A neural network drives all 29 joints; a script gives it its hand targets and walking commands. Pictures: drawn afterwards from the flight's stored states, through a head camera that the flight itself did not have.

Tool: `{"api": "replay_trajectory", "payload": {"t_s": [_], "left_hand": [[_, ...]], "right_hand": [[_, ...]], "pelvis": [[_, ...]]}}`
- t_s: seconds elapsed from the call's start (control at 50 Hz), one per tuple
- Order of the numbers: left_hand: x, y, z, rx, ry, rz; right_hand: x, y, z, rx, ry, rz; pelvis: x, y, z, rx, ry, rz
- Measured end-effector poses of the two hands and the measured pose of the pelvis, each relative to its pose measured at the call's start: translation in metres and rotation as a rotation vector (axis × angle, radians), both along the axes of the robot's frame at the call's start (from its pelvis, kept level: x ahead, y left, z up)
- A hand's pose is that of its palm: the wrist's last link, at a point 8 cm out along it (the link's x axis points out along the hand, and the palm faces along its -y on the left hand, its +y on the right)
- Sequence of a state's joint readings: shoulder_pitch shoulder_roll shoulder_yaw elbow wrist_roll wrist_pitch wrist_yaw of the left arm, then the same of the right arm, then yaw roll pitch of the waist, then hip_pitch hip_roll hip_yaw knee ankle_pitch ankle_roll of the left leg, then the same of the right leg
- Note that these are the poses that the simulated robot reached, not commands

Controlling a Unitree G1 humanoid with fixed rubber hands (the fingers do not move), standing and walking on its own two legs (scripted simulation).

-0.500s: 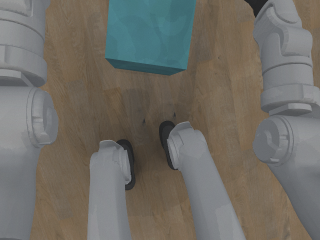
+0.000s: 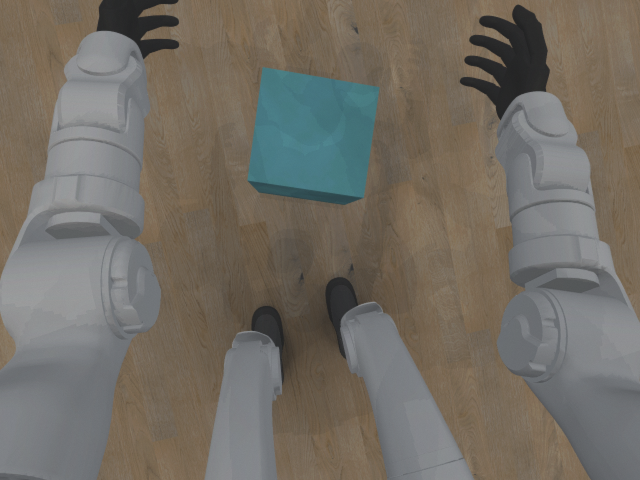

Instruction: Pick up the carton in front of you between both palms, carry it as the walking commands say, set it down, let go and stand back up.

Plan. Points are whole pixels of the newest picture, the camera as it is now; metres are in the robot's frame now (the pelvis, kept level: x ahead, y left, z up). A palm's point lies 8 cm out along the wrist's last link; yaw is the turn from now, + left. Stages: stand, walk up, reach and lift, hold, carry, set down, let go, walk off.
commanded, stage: let go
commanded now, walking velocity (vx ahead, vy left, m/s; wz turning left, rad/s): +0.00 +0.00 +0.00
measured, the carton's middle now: (310, 147) +0.53 -0.08 -0.52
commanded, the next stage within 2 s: stand in 1.36 s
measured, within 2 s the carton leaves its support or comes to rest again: neither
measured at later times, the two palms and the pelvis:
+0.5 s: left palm (67, 233) +0.40 +0.15 +0.00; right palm (634, 244) +0.31 -0.27 +0.01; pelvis +0.06 -0.02 +0.09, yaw -1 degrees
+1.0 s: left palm out of the picture +0.26 +0.25 +0.06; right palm (636, 362) +0.24 -0.22 +0.06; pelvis +0.09 +0.02 +0.13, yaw -2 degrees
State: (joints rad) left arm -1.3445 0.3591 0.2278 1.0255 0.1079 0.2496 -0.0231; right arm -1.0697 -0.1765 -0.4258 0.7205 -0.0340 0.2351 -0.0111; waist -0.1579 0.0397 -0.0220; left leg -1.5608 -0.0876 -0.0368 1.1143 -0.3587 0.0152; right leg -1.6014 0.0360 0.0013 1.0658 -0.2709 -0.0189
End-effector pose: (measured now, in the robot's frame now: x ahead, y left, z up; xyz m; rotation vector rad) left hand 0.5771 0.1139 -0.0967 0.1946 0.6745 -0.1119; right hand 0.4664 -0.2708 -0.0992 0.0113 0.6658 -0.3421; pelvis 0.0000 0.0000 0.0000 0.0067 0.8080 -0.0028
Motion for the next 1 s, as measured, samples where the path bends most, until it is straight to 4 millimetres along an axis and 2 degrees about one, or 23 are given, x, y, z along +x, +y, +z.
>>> {"api": "replay_trajectory", "payload": {"t_s": [0.06, 0.14, 0.26, 0.44, 0.54, 0.7, 0.82, 1.0], "left_hand": [[-0.022, 0.007, 0.007, 0.026, 0.004, 0.046], [-0.062, 0.017, 0.018, 0.056, 0.014, 0.114], [-0.118, 0.024, 0.042, 0.067, 0.033, 0.161], [-0.163, 0.033, 0.082, 0.063, 0.036, 0.132], [-0.191, 0.045, 0.098, 0.063, 0.046, 0.120], [-0.244, 0.076, 0.122, 0.058, 0.059, 0.122], [-0.278, 0.100, 0.138, 0.056, 0.070, 0.132], [-0.316, 0.131, 0.155, 0.063, 0.094, 0.157]], "right_hand": [[-0.013, 0.004, 0.008, -0.019, 0.029, 0.067], [-0.037, 0.006, 0.022, -0.040, 0.077, 0.161], [-0.077, -0.001, 0.052, -0.057, 0.126, 0.245], [-0.136, -0.008, 0.096, -0.046, 0.141, 0.244], [-0.170, 0.000, 0.115, -0.039, 0.144, 0.235], [-0.217, 0.020, 0.146, -0.040, 0.153, 0.229], [-0.231, 0.035, 0.157, -0.041, 0.155, 0.241], [-0.223, 0.053, 0.157, -0.045, 0.142, 0.273]], "pelvis": [[0.006, -0.004, 0.015, 0.006, -0.024, 0.004], [0.015, -0.009, 0.034, 0.013, -0.075, 0.007], [0.029, -0.017, 0.060, 0.016, -0.186, 0.005], [0.050, -0.023, 0.087, 0.011, -0.351, -0.015], [0.063, -0.022, 0.099, 0.006, -0.441, -0.023], [0.079, -0.012, 0.116, -0.013, -0.602, -0.023], [0.086, 0.001, 0.123, -0.031, -0.714, -0.026], [0.090, 0.018, 0.126, -0.040, -0.828, -0.027]]}}
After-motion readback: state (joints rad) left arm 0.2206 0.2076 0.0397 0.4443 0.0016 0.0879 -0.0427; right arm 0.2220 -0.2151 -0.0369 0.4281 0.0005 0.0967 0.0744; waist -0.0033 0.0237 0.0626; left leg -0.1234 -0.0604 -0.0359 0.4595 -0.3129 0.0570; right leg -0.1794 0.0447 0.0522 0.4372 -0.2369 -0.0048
